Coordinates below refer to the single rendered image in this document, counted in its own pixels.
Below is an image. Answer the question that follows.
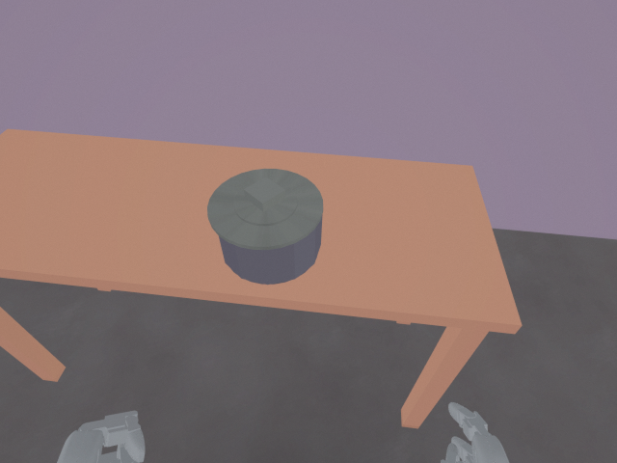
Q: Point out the knob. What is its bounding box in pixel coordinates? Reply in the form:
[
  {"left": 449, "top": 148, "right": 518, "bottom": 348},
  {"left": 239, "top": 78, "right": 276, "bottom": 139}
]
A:
[{"left": 244, "top": 177, "right": 285, "bottom": 212}]

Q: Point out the lid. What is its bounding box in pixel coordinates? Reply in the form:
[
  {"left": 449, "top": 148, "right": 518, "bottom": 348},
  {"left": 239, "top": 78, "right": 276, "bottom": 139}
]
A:
[{"left": 207, "top": 169, "right": 323, "bottom": 250}]

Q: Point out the right robot hand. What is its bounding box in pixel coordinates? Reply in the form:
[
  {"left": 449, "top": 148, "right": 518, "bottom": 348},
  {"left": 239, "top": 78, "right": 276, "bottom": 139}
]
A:
[{"left": 441, "top": 402, "right": 509, "bottom": 463}]

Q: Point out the table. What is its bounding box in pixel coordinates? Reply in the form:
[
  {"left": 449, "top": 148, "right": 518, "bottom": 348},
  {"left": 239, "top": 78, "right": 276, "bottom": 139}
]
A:
[{"left": 0, "top": 129, "right": 522, "bottom": 428}]

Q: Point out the left robot hand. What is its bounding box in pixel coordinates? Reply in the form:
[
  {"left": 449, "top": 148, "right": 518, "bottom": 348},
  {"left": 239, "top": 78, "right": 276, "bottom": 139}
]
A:
[{"left": 57, "top": 411, "right": 146, "bottom": 463}]

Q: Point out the pot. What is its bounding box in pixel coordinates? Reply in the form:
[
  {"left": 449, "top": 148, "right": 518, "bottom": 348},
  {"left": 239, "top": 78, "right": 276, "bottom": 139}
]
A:
[{"left": 219, "top": 214, "right": 323, "bottom": 285}]

